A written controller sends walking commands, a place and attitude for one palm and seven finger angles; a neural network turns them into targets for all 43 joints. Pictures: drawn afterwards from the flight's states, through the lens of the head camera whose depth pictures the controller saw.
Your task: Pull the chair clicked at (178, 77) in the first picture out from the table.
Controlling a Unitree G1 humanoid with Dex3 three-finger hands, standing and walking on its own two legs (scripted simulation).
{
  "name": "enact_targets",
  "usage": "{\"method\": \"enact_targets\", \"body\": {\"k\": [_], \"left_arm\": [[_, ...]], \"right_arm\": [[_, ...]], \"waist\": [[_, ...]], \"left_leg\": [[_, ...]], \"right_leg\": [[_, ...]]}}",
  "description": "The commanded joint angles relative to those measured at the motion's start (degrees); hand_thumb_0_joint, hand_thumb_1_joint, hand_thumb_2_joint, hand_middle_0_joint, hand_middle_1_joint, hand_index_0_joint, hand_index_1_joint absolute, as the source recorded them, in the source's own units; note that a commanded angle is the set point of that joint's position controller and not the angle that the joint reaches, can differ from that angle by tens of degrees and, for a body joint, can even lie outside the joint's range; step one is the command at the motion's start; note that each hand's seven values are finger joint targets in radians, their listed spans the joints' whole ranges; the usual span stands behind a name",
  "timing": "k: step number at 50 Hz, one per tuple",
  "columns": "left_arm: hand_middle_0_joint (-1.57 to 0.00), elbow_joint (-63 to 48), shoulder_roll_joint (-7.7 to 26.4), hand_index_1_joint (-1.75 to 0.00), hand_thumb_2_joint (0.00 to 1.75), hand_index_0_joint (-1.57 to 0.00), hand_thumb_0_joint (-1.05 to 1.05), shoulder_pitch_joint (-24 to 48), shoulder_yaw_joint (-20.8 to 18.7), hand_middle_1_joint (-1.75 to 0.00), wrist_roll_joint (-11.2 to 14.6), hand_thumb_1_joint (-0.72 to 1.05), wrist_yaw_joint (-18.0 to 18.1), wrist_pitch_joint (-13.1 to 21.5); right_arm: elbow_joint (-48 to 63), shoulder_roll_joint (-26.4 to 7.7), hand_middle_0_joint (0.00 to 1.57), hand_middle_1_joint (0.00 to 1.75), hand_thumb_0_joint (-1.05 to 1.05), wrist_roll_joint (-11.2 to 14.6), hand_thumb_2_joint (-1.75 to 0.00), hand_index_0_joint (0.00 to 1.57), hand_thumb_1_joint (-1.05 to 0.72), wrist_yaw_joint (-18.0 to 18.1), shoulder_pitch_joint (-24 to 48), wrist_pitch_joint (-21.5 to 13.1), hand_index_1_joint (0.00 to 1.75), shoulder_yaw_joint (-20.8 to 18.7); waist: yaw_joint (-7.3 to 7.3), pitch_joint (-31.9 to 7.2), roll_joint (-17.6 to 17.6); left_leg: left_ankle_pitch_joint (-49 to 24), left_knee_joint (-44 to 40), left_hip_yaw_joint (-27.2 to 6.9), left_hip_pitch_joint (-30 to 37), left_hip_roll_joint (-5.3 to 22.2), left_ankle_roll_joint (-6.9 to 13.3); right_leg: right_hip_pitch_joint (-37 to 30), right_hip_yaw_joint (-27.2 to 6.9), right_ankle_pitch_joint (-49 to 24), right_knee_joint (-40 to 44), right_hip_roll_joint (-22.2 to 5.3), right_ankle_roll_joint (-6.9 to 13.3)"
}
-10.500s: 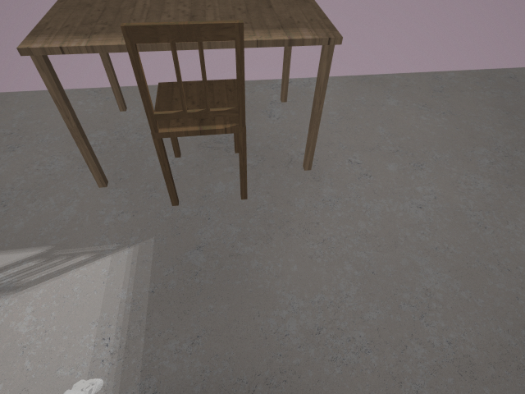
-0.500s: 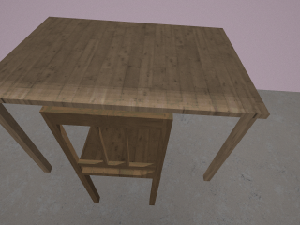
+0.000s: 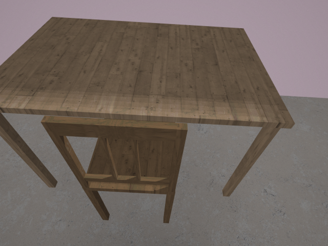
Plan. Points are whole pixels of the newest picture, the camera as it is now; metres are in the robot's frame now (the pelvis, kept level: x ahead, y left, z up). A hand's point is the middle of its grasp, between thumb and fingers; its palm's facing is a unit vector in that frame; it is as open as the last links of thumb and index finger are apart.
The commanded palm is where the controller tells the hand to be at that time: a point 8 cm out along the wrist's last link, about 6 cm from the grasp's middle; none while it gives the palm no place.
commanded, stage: look again from close up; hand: left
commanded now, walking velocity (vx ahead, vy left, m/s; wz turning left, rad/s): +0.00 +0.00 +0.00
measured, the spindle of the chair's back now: (110, 159) +0.39 +0.20 -0.11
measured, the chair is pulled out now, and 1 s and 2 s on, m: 0.00 0.00 0.00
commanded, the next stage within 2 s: shuffle to correct the standing spot in 0.06 s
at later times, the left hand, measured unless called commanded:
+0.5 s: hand out of the picture -0.01 +0.15 -0.18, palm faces -0.01 -0.98 -0.18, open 7.4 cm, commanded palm none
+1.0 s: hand out of the picture +0.03 +0.10 -0.18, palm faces +0.01 -0.98 -0.20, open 7.3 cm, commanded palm none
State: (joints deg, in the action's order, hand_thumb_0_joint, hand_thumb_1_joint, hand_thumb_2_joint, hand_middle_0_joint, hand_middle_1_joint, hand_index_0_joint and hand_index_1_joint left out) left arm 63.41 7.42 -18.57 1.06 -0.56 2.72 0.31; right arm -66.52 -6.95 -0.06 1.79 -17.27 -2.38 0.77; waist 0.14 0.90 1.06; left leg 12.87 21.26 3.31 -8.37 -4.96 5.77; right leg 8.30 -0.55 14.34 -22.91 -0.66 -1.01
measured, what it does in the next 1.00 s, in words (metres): shifts its weight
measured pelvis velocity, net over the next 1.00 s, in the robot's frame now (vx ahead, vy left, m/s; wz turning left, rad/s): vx -0.02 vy -0.08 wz -0.02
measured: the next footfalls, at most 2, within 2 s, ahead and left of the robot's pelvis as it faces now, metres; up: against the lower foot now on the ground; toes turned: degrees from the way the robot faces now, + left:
none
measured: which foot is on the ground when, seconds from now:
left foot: down 0.00-1.00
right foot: down 0.00-1.00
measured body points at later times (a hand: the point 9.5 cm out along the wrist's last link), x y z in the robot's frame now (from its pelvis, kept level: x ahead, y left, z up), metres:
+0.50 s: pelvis -0.01 -0.03 -0.01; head +0.01 -0.02 +0.44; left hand -0.01 +0.20 -0.17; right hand -0.01 -0.25 -0.16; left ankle -0.01 +0.05 -0.74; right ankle -0.03 -0.14 -0.73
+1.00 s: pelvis -0.02 -0.08 +0.00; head +0.00 -0.07 +0.45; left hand +0.03 +0.15 -0.16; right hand -0.01 -0.31 -0.16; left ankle -0.03 +0.04 -0.74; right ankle -0.02 -0.16 -0.74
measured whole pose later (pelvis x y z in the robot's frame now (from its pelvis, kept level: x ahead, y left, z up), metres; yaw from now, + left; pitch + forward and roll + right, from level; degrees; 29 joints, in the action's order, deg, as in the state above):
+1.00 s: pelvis -0.02 -0.08 +0.00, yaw -1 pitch +0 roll +0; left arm 57.9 10.5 -14.2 -0.2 -0.5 2.8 -0.4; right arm -63.2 -7.9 0.1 1.8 -15.3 0.3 -0.6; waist 0.6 1.2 2.0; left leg 15.8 26.9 0.5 -10.9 0.2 -0.1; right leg 12.2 2.1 13.8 -26.1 2.9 3.2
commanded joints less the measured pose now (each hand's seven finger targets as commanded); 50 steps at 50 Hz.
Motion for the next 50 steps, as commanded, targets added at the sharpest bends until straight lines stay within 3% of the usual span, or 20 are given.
{"method": "enact_targets", "body": {"k": [1,8,10,16,19,22,25,28,29,30,31,32,33,35,38,40,42,43,46,50], "left_arm": [[-0.20,-1.12,4.54,-0.30,0.90,-0.20,0.00,-4.34,-0.58,-0.30,0.09,0.90,0.27,0.69],[-0.20,-0.96,4.47,-0.30,0.90,-0.20,0.00,-4.55,-0.58,-0.30,0.09,0.90,0.28,0.71],[-0.20,-1.06,4.52,-0.30,0.90,-0.20,0.00,-4.14,-0.51,-0.30,0.24,0.90,0.22,0.48],[-0.20,-1.99,4.76,-0.30,0.90,-0.20,0.00,-3.77,-1.26,-0.30,0.14,0.90,-0.05,-0.96],[-0.20,-3.06,4.97,-0.30,0.90,-0.20,0.00,-3.23,-1.91,-0.30,-0.27,0.90,-0.38,-1.86],[-0.20,-4.84,5.76,-0.30,0.90,-0.20,0.00,-1.97,-2.61,-0.30,-0.71,0.90,-0.67,-2.75],[-0.20,-6.41,5.95,-0.30,0.90,-0.20,0.00,-1.68,-3.08,-0.30,-0.81,0.90,-0.98,-3.07],[-0.20,-7.10,5.81,-0.30,0.90,-0.20,0.00,-3.24,-3.56,-0.30,-0.84,0.90,-1.21,-3.11],[-0.20,-7.26,6.28,-0.30,0.90,-0.20,0.00,-3.43,-3.65,-0.30,-0.93,0.90,-1.19,-3.00],[-0.20,-7.89,8.03,-0.30,0.90,-0.20,0.00,-2.48,-3.73,-0.30,-0.96,0.90,-1.07,-3.00],[-0.20,-8.41,8.76,-0.30,0.90,-0.20,0.00,-1.48,-3.69,-0.30,-0.96,0.90,-0.87,-2.92],[-0.20,-8.59,9.63,-0.30,0.90,-0.20,0.00,-0.62,-3.64,-0.30,-0.90,0.90,-0.74,-2.29],[-0.20,-8.46,10.15,-0.30,0.90,-0.20,0.00,0.05,-3.45,-0.30,-0.51,0.90,-0.50,-1.45],[-0.20,-8.24,9.84,-0.30,0.90,-0.20,0.00,1.15,-2.86,-0.30,-0.34,0.90,-0.10,-0.31],[-0.20,-7.98,10.35,-0.30,0.90,-0.20,0.00,1.85,-2.62,-0.30,-0.28,0.90,0.01,0.89],[-0.20,-7.70,10.79,-0.30,0.90,-0.20,0.00,1.28,-2.72,-0.30,0.05,0.90,0.16,1.19],[-0.20,-7.60,11.10,-0.30,0.90,-0.20,0.00,1.01,-3.12,-0.30,0.08,0.90,0.53,0.98],[-0.20,-7.52,11.57,-0.30,0.90,-0.20,0.00,1.04,-3.19,-0.30,0.06,0.90,0.62,0.77],[-0.20,-7.78,11.48,-0.30,0.90,-0.20,0.00,1.15,-3.10,-0.30,0.18,0.90,0.65,0.37],[-0.20,-8.43,11.18,-0.30,0.90,-0.20,0.00,2.66,-2.77,-0.30,-0.01,0.90,0.50,-0.09]], "right_arm": [[0.94,-5.59,0.20,0.30,0.00,0.13,-0.90,0.20,-0.90,0.47,-3.80,-0.46,0.30,-0.81],[0.67,-5.34,0.20,0.30,0.00,0.14,-0.90,0.20,-0.90,0.51,-3.93,-0.50,0.30,-0.75],[0.66,-5.41,0.20,0.30,0.00,0.22,-0.90,0.20,-0.90,0.63,-3.46,-0.42,0.30,-0.87],[0.87,-6.95,0.20,0.30,0.00,0.17,-0.90,0.20,-0.90,1.45,-2.08,0.36,0.30,-1.84],[1.20,-8.20,0.20,0.30,0.00,-0.02,-0.90,0.20,-0.90,1.90,-2.16,0.96,0.30,-2.79],[1.87,-9.20,0.20,0.30,0.00,-0.41,-0.90,0.20,-0.90,2.22,-2.24,1.37,0.30,-3.52],[3.04,-10.46,0.20,0.30,0.00,-0.78,-0.90,0.20,-0.90,2.16,-0.84,1.64,0.30,-4.22],[4.16,-11.46,0.20,0.30,0.00,-0.84,-0.90,0.20,-0.90,1.80,1.20,2.23,0.30,-4.96],[4.52,-11.27,0.20,0.30,0.00,-0.71,-0.90,0.20,-0.90,1.75,1.01,2.52,0.30,-5.08],[4.91,-10.16,0.20,0.30,0.00,-0.56,-0.90,0.20,-0.90,1.49,0.46,2.88,0.30,-5.14],[5.52,-8.25,0.20,0.30,0.00,-0.49,-0.90,0.20,-0.90,1.11,0.42,3.03,0.30,-4.66],[5.46,-5.99,0.20,0.30,0.00,-0.54,-0.90,0.20,-0.90,0.83,0.23,3.56,0.30,-4.01],[5.19,-4.63,0.20,0.30,0.00,-0.60,-0.90,0.20,-0.90,0.48,0.77,3.86,0.30,-3.32],[5.12,-4.13,0.20,0.30,0.00,-0.60,-0.90,0.20,-0.90,-0.03,1.06,3.67,0.30,-2.80],[4.06,-4.25,0.20,0.30,0.00,-0.21,-0.90,0.20,-0.90,-0.04,-1.07,2.44,0.30,-2.00],[3.53,-4.37,0.20,0.30,0.00,0.07,-0.90,0.20,-0.90,0.19,-1.92,2.11,0.30,-1.80],[3.50,-4.79,0.20,0.30,0.00,0.11,-0.90,0.20,-0.90,0.47,-2.59,2.16,0.30,-1.66],[3.45,-4.71,0.20,0.30,0.00,0.20,-0.90,0.20,-0.90,0.47,-2.69,2.12,0.30,-1.72],[4.40,-5.03,0.20,0.30,0.00,0.24,-0.90,0.20,-0.90,0.42,-2.00,2.16,0.30,-1.87],[5.21,-5.14,0.20,0.30,0.00,0.12,-0.90,0.20,-0.90,0.14,-2.23,2.55,0.30,-2.12]], "waist": [[0.15,2.80,-0.72],[0.24,2.66,-0.97],[0.04,3.56,-0.39],[-0.01,2.98,-3.53],[-0.32,2.22,-4.51],[-0.73,2.39,-6.15],[-0.43,0.16,-5.12],[0.74,-0.81,-4.35],[0.50,-0.62,-1.86],[-0.21,0.44,2.44],[-0.53,1.60,4.92],[-0.73,0.78,9.60],[-0.31,0.77,10.49],[-0.41,3.02,5.84],[-0.59,0.95,3.14],[-0.24,-0.51,2.60],[0.14,-0.88,2.03],[0.33,-1.78,1.07],[0.82,-1.64,-0.58],[0.37,0.73,0.25]], "left_leg": [[-11.76,-4.03,-10.24,1.44,10.60,-2.22],[-11.61,-4.00,-10.35,1.63,10.58,-2.20],[-12.66,-4.15,-10.64,1.46,11.39,-2.18],[-16.48,-4.12,-13.25,2.48,15.10,-1.48],[-15.75,-4.22,-15.14,2.82,17.70,-0.01],[-17.17,-4.64,-17.59,0.86,21.32,3.37],[-23.71,-1.71,-16.49,-0.48,22.47,4.74],[-19.41,2.68,-12.48,-4.77,19.50,1.27],[-15.51,5.22,-10.90,-6.76,16.92,-0.49],[-8.26,7.53,-8.13,-10.13,13.88,-2.26],[1.51,9.23,-5.46,-11.76,10.26,-3.50],[9.20,13.60,-1.69,-11.44,6.56,-4.90],[11.58,17.76,-1.05,-9.90,5.48,-5.63],[11.20,19.91,-3.64,-10.78,6.38,-5.48],[8.02,12.02,-4.46,-9.13,6.93,-5.74],[2.66,6.03,-4.35,-6.30,6.72,-5.92],[-1.25,4.80,-4.03,-5.43,7.18,-5.87],[-2.64,4.66,-4.02,-5.40,7.39,-5.88],[-6.39,3.88,-4.66,-4.48,8.30,-5.53],[-3.81,2.71,-5.60,-3.79,8.58,-5.23]], "right_leg": [[3.67,-4.09,-7.58,3.05,-4.62,2.44],[3.50,-4.14,-7.44,3.24,-4.64,2.44],[4.20,-3.81,-7.25,2.97,-4.07,2.06],[6.49,-2.27,-4.43,-0.32,-2.72,1.12],[9.33,-1.48,-0.05,-4.30,-1.76,1.01],[13.34,-1.07,9.43,-13.87,-1.36,0.95],[13.11,-0.88,11.52,-17.40,-1.33,1.09],[7.00,-0.44,3.12,-8.54,-1.10,1.35],[4.95,-1.88,-3.97,-4.02,-1.38,1.88],[3.74,-5.20,-9.41,-2.17,-3.67,3.13],[5.55,-8.33,-7.88,-0.35,-6.83,4.62],[6.68,-12.70,0.26,4.58,-9.64,6.19],[8.84,-16.25,7.61,9.73,-12.30,7.51],[9.49,-17.81,7.50,11.62,-12.68,8.13],[4.13,-15.23,-8.19,6.88,-12.26,8.83],[1.29,-13.92,-17.75,4.53,-11.68,6.97],[-0.36,-12.48,-24.19,3.41,-10.85,4.15],[-1.70,-11.41,-26.64,2.39,-10.83,3.74],[-1.45,-9.11,-26.15,1.27,-9.72,3.05],[2.73,-8.63,-13.34,3.45,-8.85,3.88]]}}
